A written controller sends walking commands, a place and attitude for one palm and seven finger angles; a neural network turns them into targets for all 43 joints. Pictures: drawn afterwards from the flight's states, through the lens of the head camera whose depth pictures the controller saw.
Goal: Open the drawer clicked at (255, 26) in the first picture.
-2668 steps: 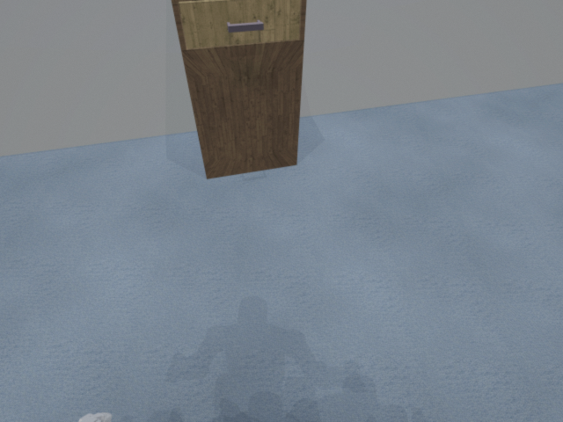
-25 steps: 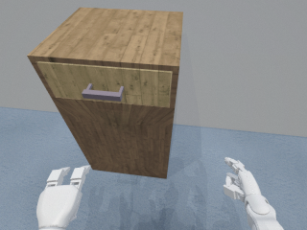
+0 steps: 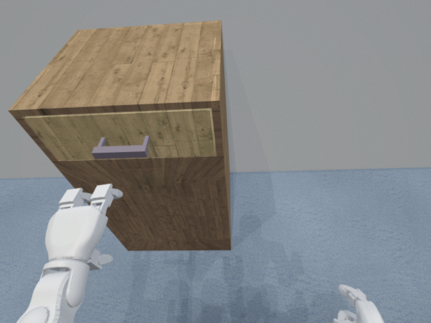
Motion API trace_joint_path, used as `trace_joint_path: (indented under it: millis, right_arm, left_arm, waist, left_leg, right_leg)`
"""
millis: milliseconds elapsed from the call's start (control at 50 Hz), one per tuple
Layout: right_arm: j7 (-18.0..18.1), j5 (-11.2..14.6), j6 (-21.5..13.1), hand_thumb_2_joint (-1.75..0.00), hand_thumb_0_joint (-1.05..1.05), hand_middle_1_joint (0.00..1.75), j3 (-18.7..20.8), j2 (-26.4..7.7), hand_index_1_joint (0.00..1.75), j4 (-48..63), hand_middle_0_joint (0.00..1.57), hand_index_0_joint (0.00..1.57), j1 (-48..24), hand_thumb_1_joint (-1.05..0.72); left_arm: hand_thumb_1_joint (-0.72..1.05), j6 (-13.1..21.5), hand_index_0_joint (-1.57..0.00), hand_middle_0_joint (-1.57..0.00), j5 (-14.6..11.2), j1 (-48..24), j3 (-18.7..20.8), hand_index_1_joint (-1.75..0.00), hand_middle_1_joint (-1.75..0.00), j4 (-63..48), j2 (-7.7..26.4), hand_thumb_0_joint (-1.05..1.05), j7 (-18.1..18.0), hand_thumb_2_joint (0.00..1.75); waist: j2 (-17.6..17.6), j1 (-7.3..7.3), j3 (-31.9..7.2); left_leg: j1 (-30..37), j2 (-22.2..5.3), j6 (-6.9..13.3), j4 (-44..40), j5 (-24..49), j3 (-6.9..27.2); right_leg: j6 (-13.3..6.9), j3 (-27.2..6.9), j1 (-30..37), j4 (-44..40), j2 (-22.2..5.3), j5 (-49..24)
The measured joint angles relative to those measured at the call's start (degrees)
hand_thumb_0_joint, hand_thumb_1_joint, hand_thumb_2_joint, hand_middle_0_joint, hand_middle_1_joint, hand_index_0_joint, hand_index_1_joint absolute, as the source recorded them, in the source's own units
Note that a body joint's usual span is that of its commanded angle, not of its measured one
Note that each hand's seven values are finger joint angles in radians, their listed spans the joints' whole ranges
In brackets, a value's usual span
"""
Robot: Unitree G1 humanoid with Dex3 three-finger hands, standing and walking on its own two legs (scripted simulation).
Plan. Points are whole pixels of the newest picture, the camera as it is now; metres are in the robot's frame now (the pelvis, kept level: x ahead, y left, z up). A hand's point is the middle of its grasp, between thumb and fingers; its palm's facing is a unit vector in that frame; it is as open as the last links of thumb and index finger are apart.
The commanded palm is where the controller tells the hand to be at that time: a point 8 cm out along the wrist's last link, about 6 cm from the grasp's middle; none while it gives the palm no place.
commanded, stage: raise the hand with hooked fingers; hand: left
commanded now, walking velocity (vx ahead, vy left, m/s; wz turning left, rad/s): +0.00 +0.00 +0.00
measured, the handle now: (122, 146) +0.50 +0.30 +0.01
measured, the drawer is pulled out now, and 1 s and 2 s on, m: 0.00 0.00 0.00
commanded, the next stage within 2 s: move the hooked fingers above the handle in 0.88 s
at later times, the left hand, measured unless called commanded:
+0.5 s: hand (66, 188) +0.29 +0.29 +0.13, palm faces +0.10 -0.06 -0.99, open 13.8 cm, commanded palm +0.26 +0.29 +0.18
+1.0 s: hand (57, 190) +0.29 +0.30 +0.12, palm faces +0.08 -0.07 -0.99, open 13.8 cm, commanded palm +0.26 +0.30 +0.18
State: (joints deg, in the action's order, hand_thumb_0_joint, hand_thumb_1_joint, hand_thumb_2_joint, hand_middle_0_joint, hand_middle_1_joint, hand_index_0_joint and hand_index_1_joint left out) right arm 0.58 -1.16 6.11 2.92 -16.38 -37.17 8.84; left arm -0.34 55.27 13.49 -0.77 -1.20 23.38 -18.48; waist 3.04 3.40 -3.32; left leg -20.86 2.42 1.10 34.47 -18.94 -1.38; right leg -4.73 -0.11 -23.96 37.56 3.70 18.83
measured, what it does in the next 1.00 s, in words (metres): shifts its weight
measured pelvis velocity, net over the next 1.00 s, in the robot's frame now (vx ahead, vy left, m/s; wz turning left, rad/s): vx -0.01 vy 0.05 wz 0.04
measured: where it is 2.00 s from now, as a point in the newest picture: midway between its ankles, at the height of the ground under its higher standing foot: outside the picture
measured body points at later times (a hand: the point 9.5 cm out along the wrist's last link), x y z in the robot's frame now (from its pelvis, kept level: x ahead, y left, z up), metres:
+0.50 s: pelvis -0.01 +0.04 +0.01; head -0.01 +0.01 +0.46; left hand +0.28 +0.29 +0.18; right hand +0.21 -0.15 -0.08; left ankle -0.02 +0.11 -0.72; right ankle +0.00 -0.06 -0.72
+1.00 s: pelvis -0.01 +0.05 +0.02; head +0.01 +0.02 +0.46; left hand +0.28 +0.30 +0.18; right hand +0.18 -0.16 -0.10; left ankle -0.02 +0.11 -0.72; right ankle +0.00 -0.06 -0.72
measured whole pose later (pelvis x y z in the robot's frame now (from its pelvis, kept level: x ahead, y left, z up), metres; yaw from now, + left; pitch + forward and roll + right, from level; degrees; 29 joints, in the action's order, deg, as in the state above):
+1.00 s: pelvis -0.01 +0.05 +0.02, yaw +2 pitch +1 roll +0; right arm -0.5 1.4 7.6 -0.1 -14.4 -36.5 7.9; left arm -3.2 51.7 -7.4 -3.4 1.5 28.9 -1.9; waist 4.6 4.9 0.4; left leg -12.3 5.5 4.7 24.7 -13.0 0.2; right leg -0.9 0.8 -13.7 25.8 0.5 12.9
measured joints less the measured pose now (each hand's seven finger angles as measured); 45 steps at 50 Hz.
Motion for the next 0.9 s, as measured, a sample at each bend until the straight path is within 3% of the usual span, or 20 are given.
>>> trace_joint_path:
  millis: [160, 340, 520, 620, 700, 800, 900]
  right_arm:
    - [0.87, 1.47, 0.01, -0.9, 0.01, 0.3, -0.46, 0.57, 0.3, 1.41, 0.2, 0.2, -1.87, -0.91]
    - [0.67, 2.41, 0.63, -0.9, 0.01, 0.3, -3.62, 3.33, 0.3, 2.64, 0.2, 0.2, -4.3, -0.9]
    - [0.43, 2.6, 1.32, -0.9, 0.01, 0.3, -5.3, 4.11, 0.3, 2.09, 0.2, 0.2, -3.65, -0.9]
    - [-0.36, 2.74, 1.79, -0.9, 0.01, 0.3, -4.97, 3.46, 0.3, 2.02, 0.2, 0.2, -2.18, -0.9]
    - [-0.84, 2.36, 1.6, -0.9, 0.01, 0.3, -4.19, 2.64, 0.3, 1.97, 0.2, 0.2, -0.65, -0.9]
    - [-1.05, 2.2, 1.24, -0.9, 0.01, 0.3, -3.02, 1.91, 0.3, 0.74, 0.2, 0.2, 0.51, -0.9]
    - [-1.19, 2.48, 1.42, -0.9, 0.01, 0.3, -2.67, 1.72, 0.3, 0.03, 0.2, 0.2, 0.14, -0.9]
  left_arm:
    - [-0.28, -4.49, -0.31, -0.31, -0.91, -6.23, -2.82, -1.06, -1.05, 0.3, 0.52, 0.0, 4.76, 0.39]
    - [-0.44, -7.34, -0.32, -0.32, -1.12, -15.08, -4.87, -1.17, -1.16, 2.37, 1.85, 0.0, 10.82, 0.32]
    - [-0.49, -6.02, -0.32, -0.32, -2.0, -22.81, -5.08, -1.2, -1.19, 4.54, 4.53, 0.0, 16.97, 0.3]
    - [-0.49, -5.09, -0.32, -0.32, -3.03, -23.33, -3.54, -1.2, -1.19, 4.78, 5.09, 0.0, 19.1, 0.3]
    - [-0.49, -2.87, -0.32, -0.32, -3.15, -21.25, -3.03, -1.2, -1.19, 3.01, 5.34, 0.0, 19.63, 0.3]
    - [-0.49, -0.07, -0.32, -0.32, -3.35, -19.73, -2.71, -1.2, -1.2, 1.14, 5.79, 0.0, 17.4, 0.3]
    - [-0.49, -1.2, -0.32, -0.32, -3.54, -20.77, -2.25, -1.2, -1.2, 2.16, 5.8, 0.0, 15.82, 0.3]
  waist:
    - [0.3, -0.04, 0.5]
    - [0.99, 1.06, 1.6]
    - [1.52, 1.58, 2.9]
    - [1.74, 1.28, 3.33]
    - [1.73, 1.18, 3.78]
    - [1.57, 1.61, 3.94]
    - [1.47, 1.83, 3.9]
  left_leg:
    - [4.56, 0.54, 0.96, -3.51, 1.69, -0.38]
    - [8.63, 1.32, 1.99, -6.6, 3.48, 0.37]
    - [10.25, 2.36, 3.04, -8.71, 4.91, 1.19]
    - [10.08, 2.77, 3.48, -9.64, 5.48, 1.07]
    - [9.54, 3.0, 3.76, -9.92, 5.73, 1.04]
    - [8.93, 3.2, 3.83, -9.81, 5.75, 1.26]
    - [8.47, 3.26, 3.74, -9.76, 5.92, 1.52]
  right_leg:
    - [0.94, -0.64, 4.53, -3.47, -0.51, -1.69]
    - [2.04, -0.13, 9.41, -7.65, -1.35, -3.67]
    - [3.15, 0.54, 11.7, -10.47, -2.44, -5.03]
    - [3.67, 0.37, 11.55, -11.4, -2.85, -5.6]
    - [3.98, 0.31, 11.06, -11.74, -3.08, -5.83]
    - [4.13, 0.54, 10.59, -11.75, -3.3, -5.81]
    - [4.07, 0.81, 10.18, -11.63, -3.36, -5.84]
